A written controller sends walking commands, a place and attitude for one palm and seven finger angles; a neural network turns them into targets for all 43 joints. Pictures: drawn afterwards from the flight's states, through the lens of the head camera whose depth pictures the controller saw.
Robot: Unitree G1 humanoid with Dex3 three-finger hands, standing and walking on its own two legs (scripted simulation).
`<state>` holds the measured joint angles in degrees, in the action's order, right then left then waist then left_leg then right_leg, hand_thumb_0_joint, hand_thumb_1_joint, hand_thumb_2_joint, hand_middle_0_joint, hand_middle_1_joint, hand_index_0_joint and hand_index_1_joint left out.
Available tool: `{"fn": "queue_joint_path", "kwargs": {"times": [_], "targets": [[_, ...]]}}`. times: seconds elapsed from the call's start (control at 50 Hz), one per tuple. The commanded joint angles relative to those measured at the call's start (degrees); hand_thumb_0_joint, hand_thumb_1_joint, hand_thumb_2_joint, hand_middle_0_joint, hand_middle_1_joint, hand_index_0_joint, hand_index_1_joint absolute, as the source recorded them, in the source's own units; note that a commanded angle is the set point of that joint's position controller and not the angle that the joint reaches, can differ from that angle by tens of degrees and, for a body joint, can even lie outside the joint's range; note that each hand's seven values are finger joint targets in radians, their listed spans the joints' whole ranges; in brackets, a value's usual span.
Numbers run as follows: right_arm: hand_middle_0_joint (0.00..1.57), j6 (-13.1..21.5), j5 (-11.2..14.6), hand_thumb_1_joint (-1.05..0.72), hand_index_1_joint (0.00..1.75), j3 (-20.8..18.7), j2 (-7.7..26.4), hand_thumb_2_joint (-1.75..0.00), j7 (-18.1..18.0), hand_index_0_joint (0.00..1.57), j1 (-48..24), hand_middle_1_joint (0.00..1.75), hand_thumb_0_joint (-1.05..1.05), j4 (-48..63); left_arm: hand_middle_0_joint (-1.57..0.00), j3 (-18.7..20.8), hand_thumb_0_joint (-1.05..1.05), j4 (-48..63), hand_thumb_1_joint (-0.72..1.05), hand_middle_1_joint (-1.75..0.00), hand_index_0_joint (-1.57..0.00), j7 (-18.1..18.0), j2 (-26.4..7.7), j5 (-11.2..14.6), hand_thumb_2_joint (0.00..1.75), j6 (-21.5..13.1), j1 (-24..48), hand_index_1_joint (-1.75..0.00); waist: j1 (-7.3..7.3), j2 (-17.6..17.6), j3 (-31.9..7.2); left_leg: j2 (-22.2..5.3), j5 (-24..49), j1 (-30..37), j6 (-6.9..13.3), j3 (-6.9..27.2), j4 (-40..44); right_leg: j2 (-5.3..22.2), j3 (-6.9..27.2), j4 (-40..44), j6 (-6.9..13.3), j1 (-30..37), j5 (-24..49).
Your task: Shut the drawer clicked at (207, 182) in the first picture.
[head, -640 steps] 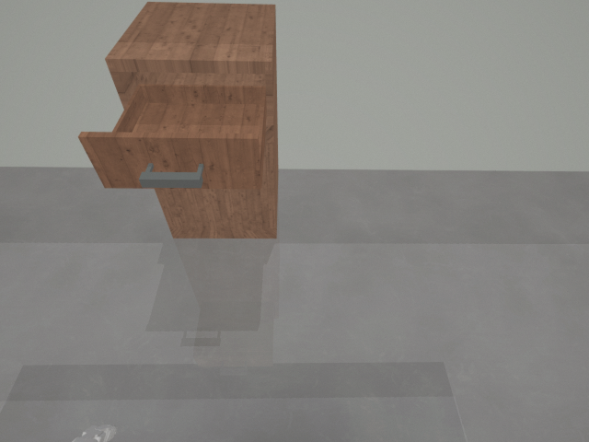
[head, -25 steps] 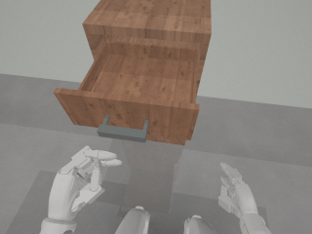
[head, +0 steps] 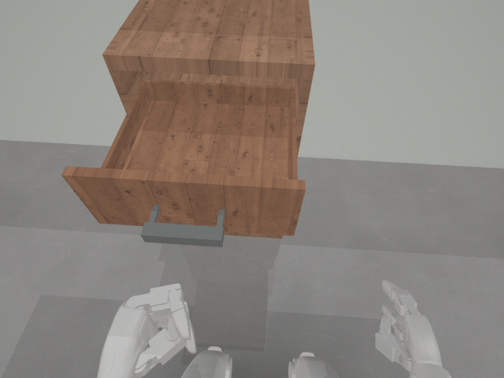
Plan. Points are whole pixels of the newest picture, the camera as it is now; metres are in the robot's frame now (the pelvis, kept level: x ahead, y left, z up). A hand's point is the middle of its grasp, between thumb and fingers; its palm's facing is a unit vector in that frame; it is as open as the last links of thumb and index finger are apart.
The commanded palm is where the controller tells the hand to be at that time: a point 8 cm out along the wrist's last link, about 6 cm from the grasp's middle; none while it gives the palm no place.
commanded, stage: raise the hand and make a fist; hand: left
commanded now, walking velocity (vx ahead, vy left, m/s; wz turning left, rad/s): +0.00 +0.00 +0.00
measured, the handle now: (186, 223) +0.37 +0.14 -0.01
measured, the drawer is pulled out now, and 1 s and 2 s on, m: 0.30 0.30 0.30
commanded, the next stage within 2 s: bring the fist close to the handle in 0.74 s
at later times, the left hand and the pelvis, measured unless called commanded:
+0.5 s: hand (157, 308) +0.20 +0.12 +0.11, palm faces +0.04 -1.00 +0.01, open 3.3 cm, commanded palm +0.16 +0.16 +0.10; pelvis +0.02 +0.00 +0.02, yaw +0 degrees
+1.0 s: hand (197, 326) +0.19 +0.08 +0.07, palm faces -0.10 -0.99 -0.01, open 3.3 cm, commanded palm +0.17 +0.16 +0.08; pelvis +0.01 -0.01 +0.01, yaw +0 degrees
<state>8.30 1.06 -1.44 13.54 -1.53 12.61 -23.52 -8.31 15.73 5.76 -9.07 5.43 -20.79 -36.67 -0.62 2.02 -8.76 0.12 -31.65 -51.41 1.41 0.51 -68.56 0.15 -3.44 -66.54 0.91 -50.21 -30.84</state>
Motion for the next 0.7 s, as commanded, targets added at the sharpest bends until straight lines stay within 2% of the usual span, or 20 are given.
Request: {"fn": "queue_joint_path", "kwargs": {"times": [0.0,0.02,0.04,0.06,0.08,0.12,0.16,0.18,0.22,0.28,0.3,0.36,0.42,0.46,0.5,0.52,0.58,0.6,0.64,0.68], "targets": [[0.20,1.33,0.16,-0.90,0.30,-1.46,3.96,-0.90,-0.15,0.20,-1.17,0.30,0.00,11.26,-1.38,6.72,0.00,19.42,0.90,-1.58,-1.38,-5.62,-1.48,2.84,0.90,-3.54,-4.56,-1.58,1.67,-0.19,-13.15,-0.14,19.19,12.31,0.08,1.21,13.85,-0.92,-0.60,11.06,0.93,12.41,15.51],[0.20,1.26,0.24,-0.90,0.30,-1.31,4.15,-0.90,0.05,0.20,-0.89,0.30,0.00,11.43,-1.40,5.42,0.00,19.75,0.90,-1.60,-1.40,-5.84,-0.40,3.08,0.90,-3.72,-3.92,-1.60,0.97,-0.97,-12.38,-0.40,20.06,12.50,-0.03,1.42,13.74,-1.02,-0.91,11.18,0.73,11.93,16.33],[0.20,1.39,0.22,-0.90,0.30,-1.03,4.43,-0.90,0.25,0.20,-1.16,0.30,0.00,11.50,-1.40,3.48,0.00,19.22,0.90,-1.60,-1.40,-5.54,0.87,3.27,0.90,-3.75,-2.76,-1.60,0.05,-1.15,-10.11,-0.47,18.48,11.97,-0.03,1.59,13.81,-1.05,-0.96,11.89,0.54,10.88,15.27],[0.20,1.57,0.26,-0.90,0.30,-0.74,4.83,-0.90,0.36,0.20,-1.33,0.30,0.00,11.30,-1.40,1.82,0.00,18.44,0.90,-1.60,-1.40,-5.05,1.42,3.20,0.90,-3.82,-1.70,-1.60,-0.91,-2.86,-7.94,-0.58,16.38,10.91,0.08,1.94,13.85,-1.05,-0.96,12.55,0.38,10.11,13.70],[0.20,1.66,0.34,-0.90,0.30,-0.52,5.19,-0.90,0.30,0.20,-1.39,0.30,0.00,11.12,-1.40,-0.53,0.00,16.87,0.90,-1.60,-1.40,-4.29,2.55,2.38,0.90,-3.68,-1.65,-1.60,-1.79,-4.23,-6.30,-0.79,15.97,10.52,0.38,2.25,13.88,-0.98,-0.69,13.07,0.35,9.64,13.42],[0.20,1.64,0.36,-0.90,0.30,-0.28,5.89,-0.90,0.39,0.20,-0.87,0.30,0.00,11.16,-1.40,-3.29,0.00,14.09,0.90,-1.60,-1.40,-2.01,2.58,1.06,0.90,-2.43,-2.17,-1.60,-2.85,-3.94,-3.27,-0.74,12.59,9.21,0.51,2.46,13.98,-0.78,-0.43,13.83,0.16,8.26,11.06],[0.20,1.29,0.54,-0.90,0.30,-0.08,6.07,-0.90,0.37,0.20,-1.08,0.30,0.00,11.76,-1.40,-3.22,0.00,12.29,0.90,-1.60,-1.40,-0.25,0.80,-0.16,0.90,-0.37,-3.63,-1.60,-2.23,-3.38,-1.84,-0.48,9.48,8.34,0.44,2.73,15.09,-0.51,-0.26,14.58,0.33,8.58,7.82],[0.20,0.82,0.59,-0.90,0.30,-0.09,6.18,-0.90,0.21,0.20,-1.73,0.30,0.00,11.74,-1.40,-1.62,0.00,11.17,0.90,-1.60,-1.40,-0.09,-1.37,-1.03,0.90,0.79,-3.54,-1.60,-1.95,-3.58,-1.15,-0.37,9.05,8.04,0.48,2.80,15.35,-0.51,0.04,14.87,0.50,8.75,7.32],[0.20,-0.02,0.55,-0.90,0.30,0.02,5.78,-0.90,0.23,0.20,-1.52,0.30,0.00,13.01,-1.40,0.92,0.00,14.01,0.90,-1.60,-1.40,-0.41,-3.30,-1.40,0.90,1.87,-3.01,-1.60,-0.73,-1.71,-4.08,-0.12,10.37,9.89,0.36,2.47,15.92,-0.34,-0.10,14.31,0.71,10.20,8.42],[0.20,-0.77,0.24,-0.90,0.30,0.00,4.58,-0.90,-0.01,0.20,-1.48,0.30,0.00,13.49,-1.40,6.42,0.00,19.30,0.90,-1.60,-1.40,-3.66,-5.51,-0.02,0.90,1.12,-2.92,-1.60,1.51,0.98,-8.96,-0.30,15.12,12.57,-0.03,2.01,16.03,-0.76,-0.66,12.80,0.99,12.48,11.96],[0.20,-0.72,0.16,-0.90,0.30,0.27,4.00,-0.90,0.10,0.20,-1.20,0.30,0.00,13.75,-1.40,5.63,0.00,20.92,0.90,-1.60,-1.40,-4.53,-3.35,1.20,0.90,0.41,-3.30,-1.60,1.44,1.29,-9.75,-0.22,16.49,13.53,-0.08,1.82,16.06,-0.88,-0.78,12.86,0.98,13.14,13.29],[0.20,0.44,0.09,-0.90,0.30,0.22,4.20,-0.90,0.45,0.20,-0.33,0.30,0.00,12.72,-1.40,3.59,0.00,22.11,0.90,-1.60,-1.40,-5.95,-0.38,2.96,0.90,-2.63,-2.33,-1.60,0.18,0.26,-9.78,-0.55,19.62,14.44,-0.27,2.02,15.17,-1.21,-1.16,12.77,0.65,12.28,15.86],[0.20,1.59,0.19,-0.90,0.30,-0.15,5.15,-0.90,0.95,0.20,-0.13,0.30,0.00,11.69,-1.40,-1.16,0.00,19.17,0.90,-1.60,-1.40,-4.56,2.33,2.35,0.90,-4.10,-4.39,-1.60,-1.49,-2.21,-7.80,-0.87,19.03,12.88,-0.05,2.39,14.43,-1.10,-1.09,12.88,0.33,11.08,15.87],[0.20,1.61,0.33,-0.90,0.30,-0.42,5.75,-0.90,1.11,0.20,0.01,0.30,0.00,11.49,-1.40,-2.90,0.00,15.93,0.90,-1.60,-1.40,-2.69,2.46,1.32,0.90,-3.17,-6.98,-1.60,-1.88,-3.98,-5.87,-0.77,16.96,10.91,0.15,2.49,14.52,-0.81,-0.78,13.34,0.25,11.34,15.07],[0.20,0.95,0.58,-0.90,0.30,-0.78,5.76,-0.90,1.15,0.20,-0.39,0.30,0.00,11.84,-1.40,-2.31,0.00,13.60,0.90,-1.60,-1.40,-1.48,0.83,-0.36,0.90,-1.27,-9.63,-1.60,-1.18,-3.56,-4.86,-0.51,15.55,9.85,0.20,2.00,14.98,-0.43,-0.14,13.83,0.37,12.05,14.03],[0.20,0.57,0.56,-0.90,0.30,-0.81,5.87,-0.90,1.10,0.20,-0.88,0.30,0.00,12.30,-1.40,-1.14,0.00,14.43,0.90,-1.60,-1.40,-1.41,-1.03,-0.93,0.90,-0.52,-8.78,-1.60,-0.84,-3.47,-5.02,-0.30,14.79,9.55,0.23,1.95,15.27,-0.29,0.02,13.79,0.45,12.39,13.46],[0.20,-0.77,0.36,-0.90,0.30,-0.97,5.04,-0.90,0.70,0.20,-1.95,0.30,0.00,12.84,-1.40,4.28,0.00,16.33,0.90,-1.60,-1.40,-2.99,-5.15,-1.52,0.90,0.59,-9.23,-1.60,0.99,-3.29,-6.71,-0.02,15.54,9.65,0.20,1.33,15.59,-0.39,0.35,13.46,0.71,14.26,14.37],[0.20,-0.96,0.27,-0.90,0.30,-0.75,4.54,-0.90,0.70,0.20,-1.73,0.30,0.00,13.30,-1.40,4.27,0.00,18.28,0.90,-1.60,-1.40,-3.64,-3.73,-0.83,0.90,0.11,-9.61,-1.60,1.30,-2.16,-8.02,0.11,16.26,10.49,0.17,0.95,15.62,-0.40,0.25,13.21,0.77,14.83,14.92],[0.20,-0.72,0.27,-0.90,0.30,-0.56,3.79,-0.90,0.69,0.20,-1.61,0.30,0.00,13.26,-1.40,4.48,0.00,20.83,0.90,-1.60,-1.40,-5.10,-2.13,0.89,0.90,-1.67,-7.82,-1.60,1.14,-0.93,-8.00,0.16,16.40,11.18,0.06,0.62,15.21,-0.73,0.16,13.31,0.69,14.12,15.00],[0.20,0.19,0.15,-0.90,0.30,-0.36,3.90,-0.90,0.59,0.20,-1.52,0.30,0.00,12.65,-1.40,3.86,0.00,22.21,0.90,-1.60,-1.40,-5.95,-1.19,2.28,0.90,-4.00,-5.41,-1.60,0.22,-2.36,-7.08,0.11,15.73,10.55,0.14,0.87,14.55,-0.98,0.49,13.97,0.56,13.41,14.28]]}}
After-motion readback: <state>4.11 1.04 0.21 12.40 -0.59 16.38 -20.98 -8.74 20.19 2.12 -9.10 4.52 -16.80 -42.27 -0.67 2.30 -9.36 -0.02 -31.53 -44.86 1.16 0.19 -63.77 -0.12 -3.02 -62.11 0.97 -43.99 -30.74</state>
